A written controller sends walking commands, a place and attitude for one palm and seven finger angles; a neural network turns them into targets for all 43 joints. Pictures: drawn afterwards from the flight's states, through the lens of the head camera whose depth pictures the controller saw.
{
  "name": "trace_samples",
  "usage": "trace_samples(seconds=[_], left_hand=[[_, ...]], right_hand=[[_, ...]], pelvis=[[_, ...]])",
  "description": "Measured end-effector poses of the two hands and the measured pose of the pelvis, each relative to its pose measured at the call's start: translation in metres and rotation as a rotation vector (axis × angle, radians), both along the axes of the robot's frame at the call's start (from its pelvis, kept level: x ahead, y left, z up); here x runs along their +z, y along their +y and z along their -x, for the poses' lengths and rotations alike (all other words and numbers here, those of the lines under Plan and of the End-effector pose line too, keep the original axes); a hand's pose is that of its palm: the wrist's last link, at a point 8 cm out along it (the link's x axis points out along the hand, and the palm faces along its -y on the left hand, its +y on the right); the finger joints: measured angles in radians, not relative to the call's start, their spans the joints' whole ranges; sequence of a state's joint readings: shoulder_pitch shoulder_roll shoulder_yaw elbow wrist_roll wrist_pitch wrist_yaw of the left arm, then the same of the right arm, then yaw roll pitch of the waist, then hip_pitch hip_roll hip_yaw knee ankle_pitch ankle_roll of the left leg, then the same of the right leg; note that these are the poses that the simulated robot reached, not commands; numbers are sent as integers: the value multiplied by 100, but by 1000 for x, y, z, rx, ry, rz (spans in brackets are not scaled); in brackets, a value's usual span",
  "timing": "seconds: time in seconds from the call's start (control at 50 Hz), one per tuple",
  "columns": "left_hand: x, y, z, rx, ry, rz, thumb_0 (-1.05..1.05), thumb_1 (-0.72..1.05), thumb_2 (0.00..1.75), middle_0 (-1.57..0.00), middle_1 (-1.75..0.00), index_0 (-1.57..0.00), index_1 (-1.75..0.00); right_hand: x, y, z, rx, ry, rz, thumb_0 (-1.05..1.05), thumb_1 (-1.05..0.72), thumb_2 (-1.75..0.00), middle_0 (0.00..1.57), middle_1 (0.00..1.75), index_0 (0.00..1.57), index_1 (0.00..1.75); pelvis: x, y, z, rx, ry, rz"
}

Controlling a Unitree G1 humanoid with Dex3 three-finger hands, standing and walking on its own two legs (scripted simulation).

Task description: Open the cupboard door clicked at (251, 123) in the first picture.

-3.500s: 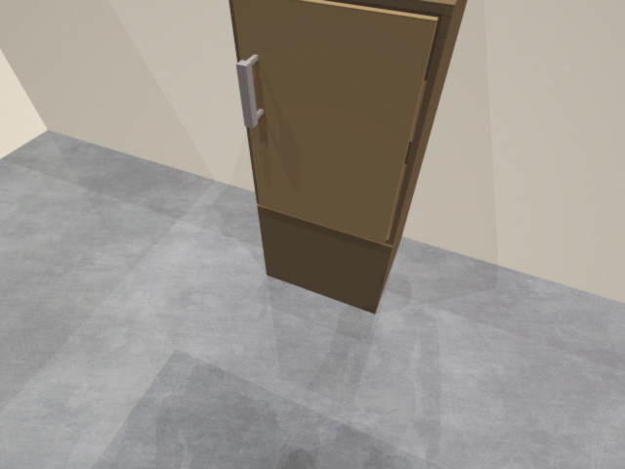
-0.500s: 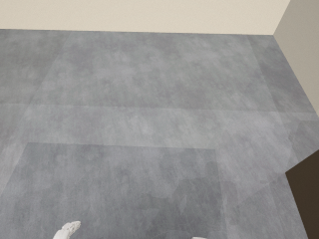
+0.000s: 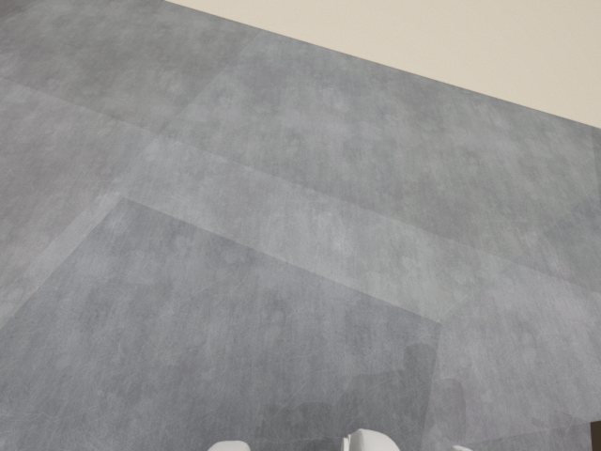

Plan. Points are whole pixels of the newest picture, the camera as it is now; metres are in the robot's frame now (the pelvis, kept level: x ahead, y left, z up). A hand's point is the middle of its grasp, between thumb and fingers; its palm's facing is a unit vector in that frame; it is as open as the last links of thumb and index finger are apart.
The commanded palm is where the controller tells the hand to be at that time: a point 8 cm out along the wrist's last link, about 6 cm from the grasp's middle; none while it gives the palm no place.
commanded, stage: walk around to get in front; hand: left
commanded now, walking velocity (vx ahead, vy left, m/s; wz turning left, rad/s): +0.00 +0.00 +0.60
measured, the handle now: out of the picture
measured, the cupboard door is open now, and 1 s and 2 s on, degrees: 0 0 0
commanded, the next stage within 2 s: turn to face it in 1.60 s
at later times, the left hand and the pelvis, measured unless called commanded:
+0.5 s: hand out of the picture +0.01 +0.18 -0.15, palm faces +0.30 -0.92 -0.24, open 7.3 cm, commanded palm none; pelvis -0.01 -0.02 +0.01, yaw +19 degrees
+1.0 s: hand out of the picture +0.06 +0.24 -0.14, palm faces +0.56 -0.79 -0.27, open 7.3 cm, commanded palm none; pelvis +0.08 +0.00 +0.00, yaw +36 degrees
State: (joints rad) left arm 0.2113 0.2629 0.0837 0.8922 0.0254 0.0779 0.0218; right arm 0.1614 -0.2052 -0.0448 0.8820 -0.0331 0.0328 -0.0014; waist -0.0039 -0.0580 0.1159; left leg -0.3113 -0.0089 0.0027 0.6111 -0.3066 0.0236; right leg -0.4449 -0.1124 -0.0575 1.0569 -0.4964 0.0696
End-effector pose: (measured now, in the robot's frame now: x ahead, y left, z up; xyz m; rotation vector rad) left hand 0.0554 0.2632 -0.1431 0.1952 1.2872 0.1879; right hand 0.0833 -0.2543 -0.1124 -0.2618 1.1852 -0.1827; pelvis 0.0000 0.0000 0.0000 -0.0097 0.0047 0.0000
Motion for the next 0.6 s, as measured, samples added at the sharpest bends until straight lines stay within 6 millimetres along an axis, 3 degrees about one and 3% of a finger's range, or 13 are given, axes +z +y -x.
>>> trace_samples(seconds=[0.12, 0.26, 0.32, 0.42, 0.5, 0.6], left_hand=[[22, 3, -6, 43, -73, -20, 1, 91, 90, -19, -30, -20, -30], [33, -16, -7, 87, -183, -69, 0, 91, 90, -20, -30, -20, -30], [36, -27, 9, 124, -176, -74, 0, 91, 90, -20, -30, -20, -30], [34, -40, 40, 188, -122, -44, 0, 91, 90, -20, -30, -21, -30], [24, -38, 64, 257, -101, -13, 0, 91, 90, -20, -30, -21, -30], [-2, -19, 104, 375, -77, 18, 0, 90, 90, -20, -30, -21, -30]], right_hand=[[0, 6, 1, 49, 42, -25, 0, -90, -90, 20, 30, 20, 30], [-22, -12, -6, 90, 73, -72, 0, -90, -90, 20, 30, 21, 30], [-27, -19, -16, 119, 79, -73, 0, -90, -90, 20, 30, 20, 30], [-18, -17, -34, 174, 72, -74, 0, -91, -90, 20, 30, 20, 29], [-11, -2, -51, 250, 75, -56, 0, -91, -90, 19, 30, 20, 29], [-12, 31, -77, 377, 35, -11, 0, -91, -90, 19, 30, 20, 29]], pelvis=[[11, -4, 3, 65, 5, 16], [1, -28, 3, 155, 18, -12], [1, -32, 7, 205, 3, -4], [8, -31, 7, 274, -7, -27], [7, -25, 8, 339, -1, -34], [-8, -6, 11, 415, 10, -15]])
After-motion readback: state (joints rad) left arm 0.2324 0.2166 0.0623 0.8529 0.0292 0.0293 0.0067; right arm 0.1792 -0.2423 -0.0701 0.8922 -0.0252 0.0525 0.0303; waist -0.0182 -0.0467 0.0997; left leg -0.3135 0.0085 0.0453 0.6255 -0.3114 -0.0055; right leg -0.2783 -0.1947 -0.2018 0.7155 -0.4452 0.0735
